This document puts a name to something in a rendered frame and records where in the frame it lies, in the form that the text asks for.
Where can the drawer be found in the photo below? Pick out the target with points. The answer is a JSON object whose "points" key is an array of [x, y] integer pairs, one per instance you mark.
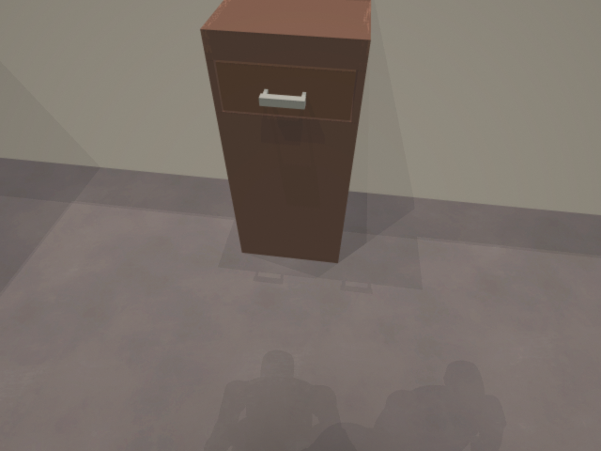
{"points": [[329, 92]]}

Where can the cabinet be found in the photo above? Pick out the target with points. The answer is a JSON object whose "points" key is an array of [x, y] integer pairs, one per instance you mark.
{"points": [[289, 176]]}

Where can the handle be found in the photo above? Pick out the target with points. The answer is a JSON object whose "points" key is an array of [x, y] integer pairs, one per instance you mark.
{"points": [[282, 101]]}

